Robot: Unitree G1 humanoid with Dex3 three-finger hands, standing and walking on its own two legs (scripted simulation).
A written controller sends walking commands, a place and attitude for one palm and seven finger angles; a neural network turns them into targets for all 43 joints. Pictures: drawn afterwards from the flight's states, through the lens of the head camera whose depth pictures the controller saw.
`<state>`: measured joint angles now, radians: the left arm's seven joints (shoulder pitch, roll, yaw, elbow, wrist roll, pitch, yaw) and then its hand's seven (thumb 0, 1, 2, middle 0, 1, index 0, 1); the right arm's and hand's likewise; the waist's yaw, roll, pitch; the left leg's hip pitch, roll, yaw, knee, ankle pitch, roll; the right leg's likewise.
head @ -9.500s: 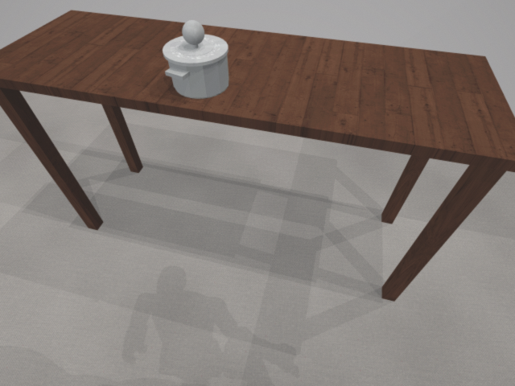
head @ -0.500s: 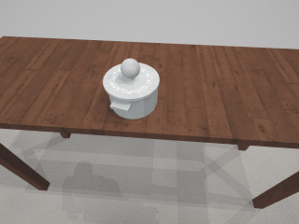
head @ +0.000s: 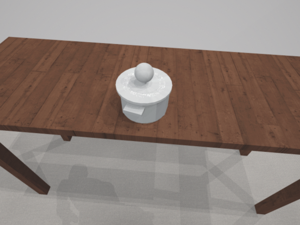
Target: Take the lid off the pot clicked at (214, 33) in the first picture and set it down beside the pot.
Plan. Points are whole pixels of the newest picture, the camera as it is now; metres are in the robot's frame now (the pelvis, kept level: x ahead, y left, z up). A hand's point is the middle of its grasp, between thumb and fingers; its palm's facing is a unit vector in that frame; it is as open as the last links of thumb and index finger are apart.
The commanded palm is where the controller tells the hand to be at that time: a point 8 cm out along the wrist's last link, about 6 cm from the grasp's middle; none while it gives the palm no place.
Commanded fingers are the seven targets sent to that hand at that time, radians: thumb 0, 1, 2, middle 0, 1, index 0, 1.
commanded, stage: come to a stop and stand still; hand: left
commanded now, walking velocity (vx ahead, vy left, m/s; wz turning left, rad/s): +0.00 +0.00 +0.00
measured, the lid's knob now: (144, 72) +0.46 +0.05 +0.17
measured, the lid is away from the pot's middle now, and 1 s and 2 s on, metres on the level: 0.00 0.00 0.00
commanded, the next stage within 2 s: look again from close up in 0.34 s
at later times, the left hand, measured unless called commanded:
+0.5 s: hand out of the picture +0.02 +0.16 -0.18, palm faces +0.03 -0.98 -0.18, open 7.4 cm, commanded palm none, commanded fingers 0.00 0.90 0.90 -0.20 -0.30 -0.20 -0.30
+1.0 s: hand out of the picture +0.01 +0.16 -0.18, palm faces +0.03 -0.98 -0.18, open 7.4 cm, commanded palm none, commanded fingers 0.00 0.90 0.90 -0.20 -0.30 -0.20 -0.30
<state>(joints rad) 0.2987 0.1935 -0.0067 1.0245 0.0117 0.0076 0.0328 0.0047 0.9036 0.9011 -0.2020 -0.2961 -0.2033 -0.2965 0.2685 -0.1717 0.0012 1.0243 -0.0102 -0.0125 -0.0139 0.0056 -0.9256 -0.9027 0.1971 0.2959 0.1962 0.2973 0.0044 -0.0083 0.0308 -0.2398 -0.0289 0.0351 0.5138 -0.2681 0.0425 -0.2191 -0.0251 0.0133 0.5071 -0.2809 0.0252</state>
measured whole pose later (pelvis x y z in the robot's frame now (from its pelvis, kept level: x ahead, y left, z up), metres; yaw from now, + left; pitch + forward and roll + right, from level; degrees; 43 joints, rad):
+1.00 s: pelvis +0.01 -0.01 +0.00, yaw +1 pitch -1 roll +0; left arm 0.29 0.17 -0.01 1.08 0.01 -0.01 0.03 0.00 0.90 0.90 -0.20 -0.30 -0.20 -0.30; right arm 0.27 -0.14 0.00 1.11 -0.01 -0.01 -0.03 0.01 -0.93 -0.90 0.20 0.30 0.20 0.30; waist 0.01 -0.02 0.06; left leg -0.19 -0.01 0.02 0.46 -0.26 0.02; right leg -0.16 -0.01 -0.01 0.45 -0.27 0.00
